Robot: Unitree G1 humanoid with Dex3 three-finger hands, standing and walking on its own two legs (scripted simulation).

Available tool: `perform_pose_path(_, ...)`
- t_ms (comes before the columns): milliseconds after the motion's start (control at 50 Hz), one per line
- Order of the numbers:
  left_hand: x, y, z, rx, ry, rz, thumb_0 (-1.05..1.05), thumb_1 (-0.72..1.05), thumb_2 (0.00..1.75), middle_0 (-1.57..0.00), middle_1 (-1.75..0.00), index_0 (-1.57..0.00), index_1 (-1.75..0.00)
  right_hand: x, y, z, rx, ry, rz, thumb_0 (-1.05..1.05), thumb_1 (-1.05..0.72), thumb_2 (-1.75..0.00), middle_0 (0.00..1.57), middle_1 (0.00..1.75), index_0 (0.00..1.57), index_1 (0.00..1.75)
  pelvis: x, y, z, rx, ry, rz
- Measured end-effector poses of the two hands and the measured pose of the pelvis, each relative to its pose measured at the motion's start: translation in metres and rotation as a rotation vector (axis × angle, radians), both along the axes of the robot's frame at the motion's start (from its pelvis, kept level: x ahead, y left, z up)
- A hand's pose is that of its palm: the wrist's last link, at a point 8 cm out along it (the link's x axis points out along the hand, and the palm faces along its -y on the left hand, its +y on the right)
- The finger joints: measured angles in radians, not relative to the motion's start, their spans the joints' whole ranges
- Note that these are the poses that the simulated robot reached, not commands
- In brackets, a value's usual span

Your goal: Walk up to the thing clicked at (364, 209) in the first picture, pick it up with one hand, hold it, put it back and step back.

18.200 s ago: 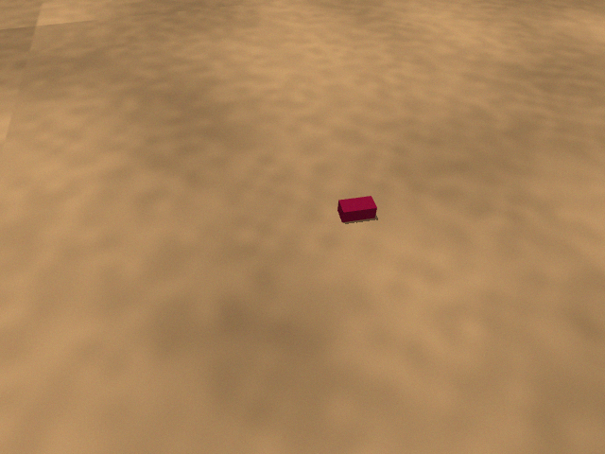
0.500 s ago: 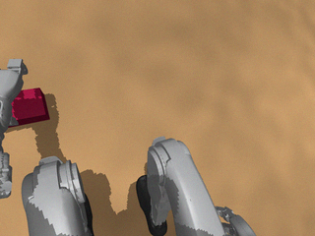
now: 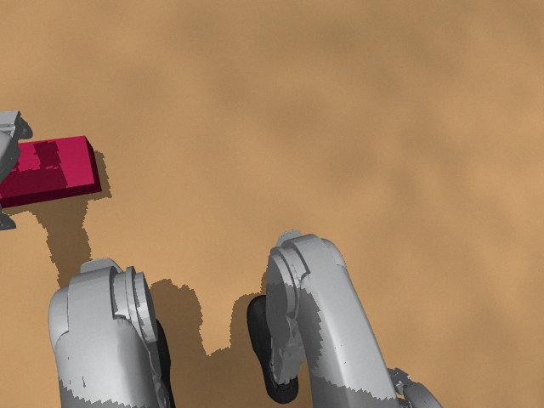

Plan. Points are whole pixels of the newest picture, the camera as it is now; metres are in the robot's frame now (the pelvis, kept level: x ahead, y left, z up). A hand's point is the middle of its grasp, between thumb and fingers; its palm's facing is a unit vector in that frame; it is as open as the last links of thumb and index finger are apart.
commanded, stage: rest palm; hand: left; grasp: from above
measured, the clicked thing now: (40, 172) +0.47 +0.31 -0.29
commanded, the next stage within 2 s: close in 1.50 s
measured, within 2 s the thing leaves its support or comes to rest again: neither
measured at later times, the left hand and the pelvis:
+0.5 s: hand (35, 176) +0.45 +0.30 -0.24, palm faces -0.46 -0.12 -0.88, open 14.2 cm; pelvis +0.00 +0.00 -0.01, yaw -2 degrees
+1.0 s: hand (35, 179) +0.45 +0.30 -0.26, palm faces -0.45 -0.14 -0.88, open 14.2 cm; pelvis +0.00 +0.00 -0.02, yaw -5 degrees
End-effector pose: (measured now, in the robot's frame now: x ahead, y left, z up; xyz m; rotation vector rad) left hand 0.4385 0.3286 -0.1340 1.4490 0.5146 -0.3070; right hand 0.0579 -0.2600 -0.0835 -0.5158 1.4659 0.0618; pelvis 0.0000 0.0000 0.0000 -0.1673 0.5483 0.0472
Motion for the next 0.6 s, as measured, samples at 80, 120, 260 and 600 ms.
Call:
perform_pose_path(80,0.002,-0.012,0.013,-0.026,-0.103,-0.065,0.00,-0.55,1.01,-0.08,-1.04,-0.08,-1.03,0.024,-0.004,0.007,-0.033,-0.043,0.031,0.00,-0.91,-0.90,0.20,0.30,0.20,0.30,0.002,0.002,0.003,-0.004,0.006,0.009)
perform_pose_path(120,0.005,-0.015,0.013,-0.021,-0.111,-0.053,0.00,-0.56,1.02,-0.08,-1.02,-0.07,-1.02,0.036,-0.005,0.010,-0.042,-0.079,0.045,0.00,-0.91,-0.90,0.20,0.30,0.20,0.30,0.002,0.003,0.004,-0.008,0.008,0.007)
perform_pose_path(260,0.012,-0.023,-0.006,0.027,-0.047,-0.005,0.00,-0.57,1.04,-0.08,-0.97,-0.06,-0.99,0.051,-0.002,0.016,-0.044,-0.175,0.084,0.00,-0.91,-0.90,0.20,0.30,0.20,0.30,-0.003,0.004,0.001,-0.015,0.000,-0.004)
perform_pose_path(600,0.029,-0.024,-0.056,0.025,-0.040,0.061,0.00,-0.53,1.01,-0.08,-0.98,-0.07,-0.98,-0.042,0.010,0.006,0.010,0.067,0.008,0.00,-0.90,-0.90,0.20,0.30,0.20,0.30,0.003,0.001,-0.017,-0.019,-0.024,-0.033)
